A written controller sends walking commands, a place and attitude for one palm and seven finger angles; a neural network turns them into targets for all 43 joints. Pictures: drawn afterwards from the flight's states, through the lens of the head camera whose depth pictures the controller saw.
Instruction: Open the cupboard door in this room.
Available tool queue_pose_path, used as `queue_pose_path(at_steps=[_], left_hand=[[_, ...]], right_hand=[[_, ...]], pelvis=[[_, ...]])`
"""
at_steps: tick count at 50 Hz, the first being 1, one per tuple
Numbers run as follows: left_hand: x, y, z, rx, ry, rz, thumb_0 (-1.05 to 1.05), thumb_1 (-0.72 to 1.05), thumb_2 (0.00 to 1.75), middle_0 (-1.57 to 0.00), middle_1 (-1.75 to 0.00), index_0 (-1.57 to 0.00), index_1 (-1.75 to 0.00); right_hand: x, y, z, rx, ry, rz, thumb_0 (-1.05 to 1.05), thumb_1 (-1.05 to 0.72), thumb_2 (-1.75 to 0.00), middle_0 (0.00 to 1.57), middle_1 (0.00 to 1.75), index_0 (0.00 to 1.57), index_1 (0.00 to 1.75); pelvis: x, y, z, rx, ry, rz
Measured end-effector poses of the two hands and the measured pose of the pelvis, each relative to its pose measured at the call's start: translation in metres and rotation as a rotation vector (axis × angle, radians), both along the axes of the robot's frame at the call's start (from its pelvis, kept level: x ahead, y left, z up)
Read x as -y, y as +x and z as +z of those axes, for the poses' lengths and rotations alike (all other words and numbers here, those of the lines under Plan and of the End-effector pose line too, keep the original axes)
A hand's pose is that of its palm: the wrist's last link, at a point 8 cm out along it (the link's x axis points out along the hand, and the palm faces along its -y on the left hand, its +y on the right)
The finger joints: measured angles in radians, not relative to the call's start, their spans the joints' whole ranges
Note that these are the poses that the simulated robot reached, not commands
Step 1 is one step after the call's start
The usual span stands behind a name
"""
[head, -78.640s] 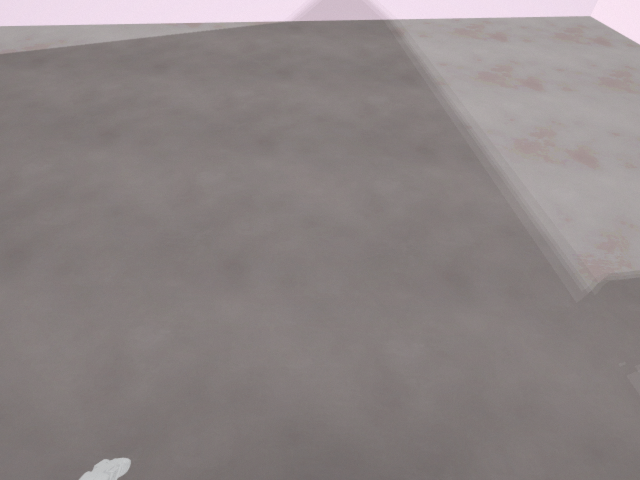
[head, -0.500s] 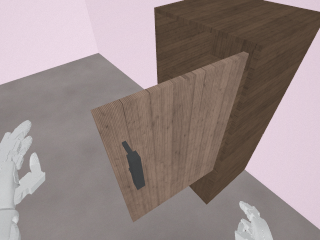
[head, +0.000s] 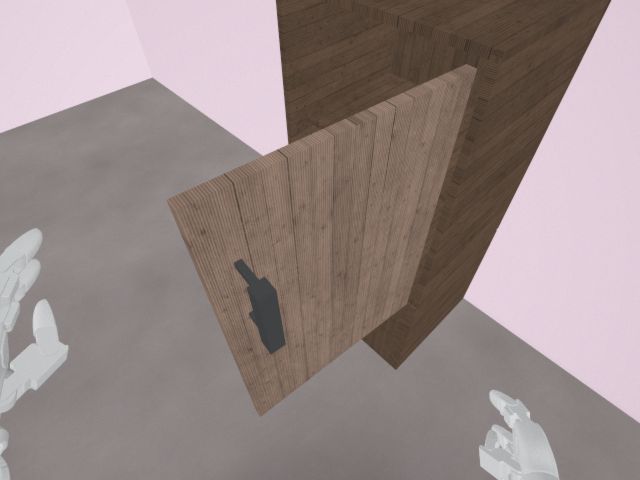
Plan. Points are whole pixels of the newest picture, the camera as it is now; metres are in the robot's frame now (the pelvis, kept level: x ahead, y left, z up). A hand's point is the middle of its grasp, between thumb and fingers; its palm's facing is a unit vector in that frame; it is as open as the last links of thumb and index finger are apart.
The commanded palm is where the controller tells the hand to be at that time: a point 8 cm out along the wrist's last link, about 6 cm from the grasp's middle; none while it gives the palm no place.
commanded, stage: step back with the hand held close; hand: left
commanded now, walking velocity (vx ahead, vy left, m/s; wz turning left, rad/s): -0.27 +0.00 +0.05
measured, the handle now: (258, 306) +0.30 +0.10 +0.07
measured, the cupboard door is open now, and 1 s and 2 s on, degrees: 84 84 84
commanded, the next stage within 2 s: stop stepping back and stand still in 0.78 s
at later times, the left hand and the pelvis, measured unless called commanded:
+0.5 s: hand out of the picture +0.10 +0.29 +0.15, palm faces +0.48 -0.77 -0.42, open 7.4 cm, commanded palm +0.03 +0.33 +0.17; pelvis -0.10 +0.03 -0.02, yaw +2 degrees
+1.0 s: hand out of the picture -0.02 +0.26 +0.17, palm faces +0.34 -0.82 -0.46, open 7.5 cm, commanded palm -0.06 +0.31 +0.17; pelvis -0.22 +0.02 -0.02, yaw -5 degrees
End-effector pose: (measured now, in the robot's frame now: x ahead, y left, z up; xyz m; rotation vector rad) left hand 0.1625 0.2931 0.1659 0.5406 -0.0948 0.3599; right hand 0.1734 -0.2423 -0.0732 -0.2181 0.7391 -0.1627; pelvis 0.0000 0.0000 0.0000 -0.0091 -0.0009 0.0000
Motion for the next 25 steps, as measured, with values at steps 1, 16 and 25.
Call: queue_pose_path(at_steps=[1,16,25], left_hand=[[-0.001,-0.002,0.0,0.001,0.007,-0.01,0.02,0.89,0.9,-0.21,-0.3,-0.21,-0.3],[-0.027,-0.078,0.005,0.132,0.076,0.038,0.02,0.89,0.9,-0.21,-0.3,-0.21,-0.3],[-0.034,-0.112,-0.004,0.209,0.022,0.036,0.02,0.89,0.9,-0.21,-0.3,-0.21,-0.3]], right_hand=[[0.0,-0.005,0.001,-0.004,-0.006,-0.01,0.01,-0.91,-0.9,0.2,0.3,0.2,0.3],[-0.022,-0.071,-0.006,0.034,-0.022,0.015,0.01,-0.91,-0.9,0.2,0.3,0.2,0.3],[-0.031,-0.119,-0.017,-0.03,-0.06,0.045,0.01,-0.91,-0.9,0.2,0.3,0.2,0.3]], pelvis=[[-0.001,-0.003,0.0,-0.001,0.001,-0.002],[-0.016,-0.064,-0.017,0.027,-0.005,0.012],[-0.026,-0.102,-0.023,0.025,-0.02,0.038]])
